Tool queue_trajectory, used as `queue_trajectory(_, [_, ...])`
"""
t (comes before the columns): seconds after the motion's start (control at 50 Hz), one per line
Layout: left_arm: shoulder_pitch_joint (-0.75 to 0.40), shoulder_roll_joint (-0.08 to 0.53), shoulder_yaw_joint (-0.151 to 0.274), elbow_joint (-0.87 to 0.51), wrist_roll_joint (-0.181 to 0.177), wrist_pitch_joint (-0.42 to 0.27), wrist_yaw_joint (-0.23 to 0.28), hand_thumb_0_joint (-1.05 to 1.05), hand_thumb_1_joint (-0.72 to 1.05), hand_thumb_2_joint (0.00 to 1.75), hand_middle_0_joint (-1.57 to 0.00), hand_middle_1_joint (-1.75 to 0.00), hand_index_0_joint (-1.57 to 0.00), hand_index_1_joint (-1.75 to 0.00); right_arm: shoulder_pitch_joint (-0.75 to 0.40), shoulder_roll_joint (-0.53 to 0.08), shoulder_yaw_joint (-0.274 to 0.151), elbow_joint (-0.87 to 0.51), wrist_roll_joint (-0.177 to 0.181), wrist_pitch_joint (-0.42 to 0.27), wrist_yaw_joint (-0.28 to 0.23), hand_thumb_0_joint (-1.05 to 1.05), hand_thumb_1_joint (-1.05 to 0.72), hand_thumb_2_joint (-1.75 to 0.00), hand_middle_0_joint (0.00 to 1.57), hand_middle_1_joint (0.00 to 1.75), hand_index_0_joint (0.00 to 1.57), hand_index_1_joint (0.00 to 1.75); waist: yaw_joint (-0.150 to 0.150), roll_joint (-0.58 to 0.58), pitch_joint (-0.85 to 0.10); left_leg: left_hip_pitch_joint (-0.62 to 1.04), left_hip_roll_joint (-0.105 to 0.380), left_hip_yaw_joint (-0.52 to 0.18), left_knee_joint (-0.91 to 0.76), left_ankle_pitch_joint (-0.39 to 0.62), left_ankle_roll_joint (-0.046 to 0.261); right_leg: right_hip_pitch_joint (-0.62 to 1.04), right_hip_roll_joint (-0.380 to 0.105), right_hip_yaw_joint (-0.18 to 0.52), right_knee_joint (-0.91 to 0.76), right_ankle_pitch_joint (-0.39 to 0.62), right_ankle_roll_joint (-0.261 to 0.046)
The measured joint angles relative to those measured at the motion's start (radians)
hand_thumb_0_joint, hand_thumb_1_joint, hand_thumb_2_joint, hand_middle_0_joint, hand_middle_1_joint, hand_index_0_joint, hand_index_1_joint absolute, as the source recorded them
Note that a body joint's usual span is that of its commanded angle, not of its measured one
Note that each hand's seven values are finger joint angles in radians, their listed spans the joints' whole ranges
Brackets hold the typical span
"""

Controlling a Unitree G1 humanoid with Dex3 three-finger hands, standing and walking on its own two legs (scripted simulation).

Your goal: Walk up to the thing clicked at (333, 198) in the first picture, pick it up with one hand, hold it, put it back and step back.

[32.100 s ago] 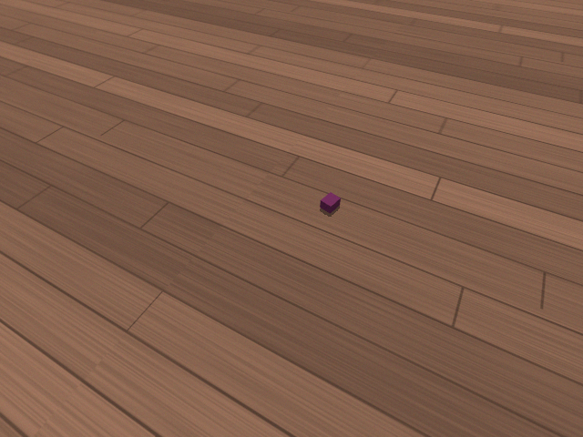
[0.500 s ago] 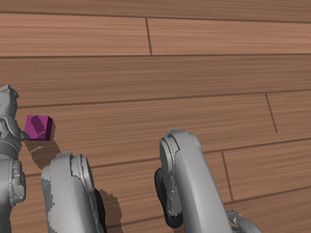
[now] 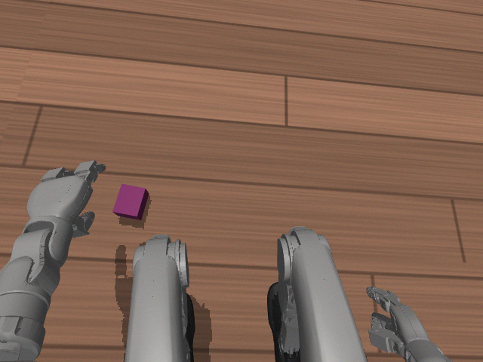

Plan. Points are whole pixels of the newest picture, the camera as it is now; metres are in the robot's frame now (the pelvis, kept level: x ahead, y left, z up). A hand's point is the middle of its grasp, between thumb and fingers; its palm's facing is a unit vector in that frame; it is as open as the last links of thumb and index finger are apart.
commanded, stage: home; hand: left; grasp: from above
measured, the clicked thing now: (131, 202) +0.45 +0.27 -0.38
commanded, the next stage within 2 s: none
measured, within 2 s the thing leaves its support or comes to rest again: neither
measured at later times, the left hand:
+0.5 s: hand (30, 284) +0.25 +0.22 +0.10, palm faces -0.14 -0.84 -0.52, open 7.7 cm
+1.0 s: hand out of the picture +0.23 +0.20 +0.27, palm faces +0.17 -0.96 -0.20, open 7.9 cm
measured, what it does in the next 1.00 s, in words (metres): rises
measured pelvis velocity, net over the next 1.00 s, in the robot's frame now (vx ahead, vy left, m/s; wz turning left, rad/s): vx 0.09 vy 0.00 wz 0.10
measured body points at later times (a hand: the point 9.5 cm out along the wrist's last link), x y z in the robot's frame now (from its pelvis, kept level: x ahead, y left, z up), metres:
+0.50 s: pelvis +0.02 +0.00 +0.18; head +0.14 +0.02 +0.62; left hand +0.25 +0.26 +0.14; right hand +0.24 -0.23 +0.09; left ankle +0.08 +0.12 -0.37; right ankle +0.10 -0.13 -0.37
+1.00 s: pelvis +0.09 +0.00 +0.31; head +0.10 +0.00 +0.76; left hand +0.22 +0.25 +0.29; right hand +0.27 -0.23 +0.25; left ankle +0.08 +0.12 -0.37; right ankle +0.10 -0.13 -0.37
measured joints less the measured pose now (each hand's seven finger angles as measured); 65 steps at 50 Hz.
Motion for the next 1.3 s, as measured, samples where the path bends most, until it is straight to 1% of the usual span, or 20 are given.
queue_trajectory(0.04, [0.059, -0.014, -0.014, -0.059, -0.06, 0.01, -0.036, 0.01, 0.42, 0.91, -0.24, -0.47, -0.23, -0.47, -0.013, -0.001, 0.006, -0.018, 0.012, 0.001, -0.009, 0.0, -0.9, -0.9, 0.2, 0.3, 0.2, 0.3, 0.014, 0.0, -0.013, 0.048, 0.004, 0.005, -0.048, 0.005, 0.0, 0.044, 0.001, 0.002, -0.046, 0.007, -0.002])
queue_trajectory(0.1, [0.139, -0.041, -0.029, -0.137, -0.148, 0.023, -0.069, 0.01, 0.52, 0.91, -0.23, -0.43, -0.23, -0.43, -0.029, 0.001, 0.015, -0.038, 0.029, -0.005, -0.025, 0.0, -0.9, -0.9, 0.2, 0.3, 0.2, 0.3, 0.031, -0.003, -0.024, 0.121, 0.005, 0.012, -0.118, 0.014, -0.002, 0.113, 0.0, 0.003, -0.112, 0.016, -0.005])
queue_trajectory(0.16, [0.217, -0.077, -0.027, -0.214, -0.22, 0.038, -0.08, 0.01, 0.61, 0.89, -0.23, -0.39, -0.22, -0.39, -0.041, 0.008, 0.024, -0.052, 0.042, -0.014, -0.043, 0.0, -0.9, -0.9, 0.2, 0.3, 0.2, 0.3, 0.042, -0.005, -0.033, 0.19, 0.003, 0.016, -0.184, 0.025, -0.005, 0.18, -0.004, 0.003, -0.173, 0.024, -0.009])
queue_trajectory(0.24, [0.305, -0.119, -0.018, -0.3, -0.304, 0.077, -0.076, 0.01, 0.72, 0.88, -0.22, -0.35, -0.22, -0.34, -0.052, 0.023, 0.035, -0.066, 0.057, -0.028, -0.07, 0.0, -0.9, -0.9, 0.2, 0.3, 0.2, 0.3, 0.047, -0.006, -0.039, 0.281, 0.001, 0.021, -0.265, 0.036, -0.007, 0.269, -0.009, 0.002, -0.249, 0.032, -0.013])
queue_trajectory(0.3, [0.369, -0.145, -0.011, -0.366, -0.377, 0.122, -0.078, 0.01, 0.77, 0.88, -0.22, -0.33, -0.22, -0.32, -0.052, 0.037, 0.042, -0.08, 0.067, -0.04, -0.091, 0.01, -0.91, -0.9, 0.2, 0.3, 0.2, 0.3, 0.045, -0.002, -0.039, 0.354, -0.001, 0.025, -0.328, 0.044, -0.009, 0.341, -0.011, 0.002, -0.309, 0.038, -0.014])
queue_trajectory(0.42, [0.507, -0.19, -0.012, -0.496, -0.545, 0.226, -0.088, 0.01, 0.81, 0.88, -0.21, -0.31, -0.21, -0.31, -0.02, 0.061, 0.055, -0.101, 0.082, -0.068, -0.131, 0.01, -0.91, -0.9, 0.2, 0.3, 0.2, 0.3, 0.036, 0.009, -0.035, 0.536, 0.001, 0.035, -0.479, 0.06, -0.011, 0.52, -0.013, 0.002, -0.458, 0.055, -0.015])
queue_trajectory(0.54, [0.623, -0.231, -0.013, -0.572, -0.699, 0.309, -0.075, 0.01, 0.84, 0.88, -0.21, -0.3, -0.21, -0.3, 0.044, 0.073, 0.07, -0.101, 0.083, -0.107, -0.162, 0.01, -0.9, -0.9, 0.2, 0.3, 0.2, 0.3, 0.024, 0.018, -0.033, 0.748, 0.004, 0.04, -0.652, 0.081, -0.014, 0.731, -0.011, -0.002, -0.633, 0.078, -0.016])
queue_trajectory(0.62, [0.693, -0.258, -0.012, -0.618, -0.78, 0.363, -0.063, 0.01, 0.85, 0.88, -0.21, -0.3, -0.21, -0.3, 0.094, 0.073, 0.078, -0.099, 0.08, -0.133, -0.181, 0.01, -0.9, -0.9, 0.2, 0.3, 0.2, 0.3, 0.013, 0.021, -0.03, 0.895, 0.007, 0.042, -0.773, 0.1, -0.016, 0.879, -0.008, -0.006, -0.757, 0.099, -0.018])
queue_trajectory(0.72, [0.778, -0.297, -0.007, -0.685, -0.86, 0.444, -0.055, 0.01, 0.85, 0.88, -0.2, -0.3, -0.21, -0.29, 0.155, 0.068, 0.09, -0.105, 0.076, -0.159, -0.211, 0.01, -0.9, -0.9, 0.2, 0.3, 0.2, 0.3, 0.002, 0.024, -0.023, 1.082, 0.009, 0.046, -0.927, 0.13, -0.017, 1.068, -0.005, -0.01, -0.917, 0.133, -0.018])
queue_trajectory(0.78, [0.828, -0.319, -0.002, -0.736, -0.902, 0.496, -0.05, 0.02, 0.85, 0.88, -0.2, -0.29, -0.2, -0.29, 0.188, 0.064, 0.098, -0.115, 0.074, -0.172, -0.234, 0.01, -0.9, -0.9, 0.2, 0.3, 0.2, 0.3, -0.001, 0.027, -0.02, 1.189, 0.01, 0.046, -1.016, 0.15, -0.017, 1.177, -0.004, -0.014, -1.011, 0.155, -0.018])
queue_trajectory(0.84, [0.872, -0.335, 0.006, -0.78, -0.935, 0.539, -0.05, 0.01, 0.85, 0.87, -0.2, -0.29, -0.2, -0.29, 0.212, 0.063, 0.106, -0.123, 0.07, -0.187, -0.255, 0.01, -0.9, -0.9, 0.2, 0.3, 0.2, 0.3, -0.002, 0.029, -0.025, 1.274, 0.011, 0.046, -1.088, 0.167, -0.018, 1.265, -0.002, -0.017, -1.088, 0.174, -0.02])
queue_trajectory(0.94, [0.905, -0.35, 0.02, -0.81, -0.971, 0.587, -0.066, 0.01, 0.84, 0.86, -0.2, -0.29, -0.2, -0.29, 0.221, 0.063, 0.113, -0.135, 0.061, -0.212, -0.277, 0.01, -0.9, -0.9, 0.2, 0.3, 0.2, 0.3, 0.001, 0.031, -0.031, 1.358, 0.01, 0.044, -1.152, 0.179, -0.018, 1.353, -0.003, -0.022, -1.156, 0.187, -0.02])
queue_trajectory(1.0, [0.908, -0.353, 0.024, -0.805, -0.977, 0.596, -0.08, 0.01, 0.82, 0.85, -0.2, -0.29, -0.2, -0.28, 0.214, 0.066, 0.114, -0.136, 0.055, -0.225, -0.281, 0.01, -0.9, -0.9, 0.2, 0.3, 0.2, 0.3, 0.006, 0.03, -0.032, 1.385, 0.007, 0.044, -1.169, 0.182, -0.018, 1.379, -0.005, -0.022, -1.171, 0.187, -0.019])
queue_trajectory(1.1, [0.894, -0.352, 0.024, -0.781, -0.972, 0.597, -0.097, 0.01, 0.76, 0.82, -0.19, -0.28, -0.19, -0.27, 0.196, 0.068, 0.113, -0.135, 0.048, -0.242, -0.281, 0.01, -0.9, -0.9, 0.2, 0.3, 0.2, 0.3, 0.015, 0.023, -0.022, 1.403, 0.003, 0.044, -1.176, 0.182, -0.017, 1.397, -0.009, -0.023, -1.174, 0.184, -0.018])
queue_trajectory(1.3, [0.881, -0.352, 0.02, -0.767, -0.962, 0.584, -0.104, 0.01, 0.63, 0.74, -0.17, -0.25, -0.18, -0.25, 0.186, 0.067, 0.112, -0.116, 0.04, -0.248, -0.275, 0.01, -0.9, -0.9, 0.2, 0.3, 0.2, 0.3, 0.024, 0.014, -0.002, 1.419, 0.001, 0.046, -1.177, 0.182, -0.016, 1.413, -0.01, -0.02, -1.176, 0.185, -0.016])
